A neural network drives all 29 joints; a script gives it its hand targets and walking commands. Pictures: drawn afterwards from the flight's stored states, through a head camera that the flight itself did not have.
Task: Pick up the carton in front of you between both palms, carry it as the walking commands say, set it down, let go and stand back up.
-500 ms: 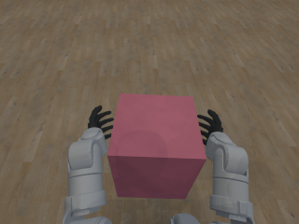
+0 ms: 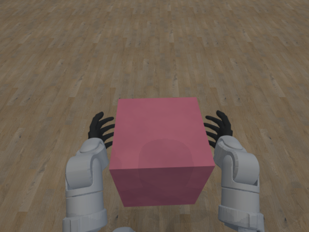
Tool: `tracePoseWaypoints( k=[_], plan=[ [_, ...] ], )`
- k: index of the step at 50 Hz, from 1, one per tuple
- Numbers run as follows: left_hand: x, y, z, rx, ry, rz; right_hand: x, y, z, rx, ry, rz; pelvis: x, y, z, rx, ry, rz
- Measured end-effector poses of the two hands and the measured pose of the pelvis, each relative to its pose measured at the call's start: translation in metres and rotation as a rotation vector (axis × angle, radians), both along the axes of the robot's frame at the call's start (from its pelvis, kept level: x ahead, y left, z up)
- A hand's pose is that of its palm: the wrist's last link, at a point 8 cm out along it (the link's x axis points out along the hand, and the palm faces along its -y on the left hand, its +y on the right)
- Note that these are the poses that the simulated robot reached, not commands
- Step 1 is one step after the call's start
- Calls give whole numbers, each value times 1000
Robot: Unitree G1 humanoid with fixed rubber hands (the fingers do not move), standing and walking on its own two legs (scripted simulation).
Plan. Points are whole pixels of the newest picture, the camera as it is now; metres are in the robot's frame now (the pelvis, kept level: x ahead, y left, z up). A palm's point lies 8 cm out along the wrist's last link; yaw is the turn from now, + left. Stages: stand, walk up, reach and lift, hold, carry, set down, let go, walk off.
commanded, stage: carry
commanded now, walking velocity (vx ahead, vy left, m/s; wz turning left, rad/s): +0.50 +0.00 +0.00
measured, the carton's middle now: (158, 154) +0.32 +0.01 -0.01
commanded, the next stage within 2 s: none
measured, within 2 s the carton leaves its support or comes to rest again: neither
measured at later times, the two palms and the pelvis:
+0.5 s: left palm (110, 78) +0.56 +0.18 +0.07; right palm (200, 84) +0.53 -0.12 +0.07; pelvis +0.33 +0.05 +0.00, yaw -5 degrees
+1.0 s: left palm (136, 33) +0.87 +0.11 +0.07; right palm (204, 35) +0.87 -0.19 +0.06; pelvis +0.64 -0.03 -0.01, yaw -1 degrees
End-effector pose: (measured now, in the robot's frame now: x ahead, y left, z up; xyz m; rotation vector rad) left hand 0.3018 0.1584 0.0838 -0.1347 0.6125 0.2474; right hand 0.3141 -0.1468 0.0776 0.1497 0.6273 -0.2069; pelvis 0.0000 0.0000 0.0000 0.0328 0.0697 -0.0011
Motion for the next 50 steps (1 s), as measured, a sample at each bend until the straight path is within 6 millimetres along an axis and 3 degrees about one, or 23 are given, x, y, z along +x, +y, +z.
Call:
tracePoseWaypoints(
  k=[6, 10, 14, 18, 22, 28, 37, 44, 47, 50],
  plan=[
    [58, -5, 19, 37, -28, -47, 51, -3, 16, -16, -36, 26, 73, 3, 9, 16, 5, -15],
    [100, -5, 22, 47, -39, -92, 82, -2, 18, -17, -48, 21, 130, 10, 5, 15, 3, -24],
    [143, 3, 8, 39, -23, -118, 119, 8, 8, -25, -32, 18, 193, 22, -8, 5, -3, -34],
    [191, 17, -19, 12, 11, -127, 164, 23, -11, -51, 4, 9, 256, 36, -25, 6, -25, -65],
    [232, 20, -25, 5, 90, -161, 195, 26, -17, -52, 84, -21, 298, 46, -15, -12, -24, -85],
    [296, 17, -7, 9, 70, -201, 249, 24, 5, -61, 64, -58, 362, 49, 4, -42, -17, -79],
    [402, 6, 9, 4, -5, -142, 371, 12, 21, -59, -14, -7, 478, 26, 3, -46, -16, -59],
    [511, -31, -8, 34, -20, -121, 485, -26, -8, -18, -33, 1, 584, -13, -27, -42, -27, -41],
    [546, -42, -15, 48, 41, -112, 525, -37, -18, 2, 26, 18, 612, -25, -22, -37, -18, -26],
    [568, -45, -12, 50, 78, -90, 553, -40, -16, 4, 62, 42, 637, -32, -9, -19, -12, -16]
  ],
)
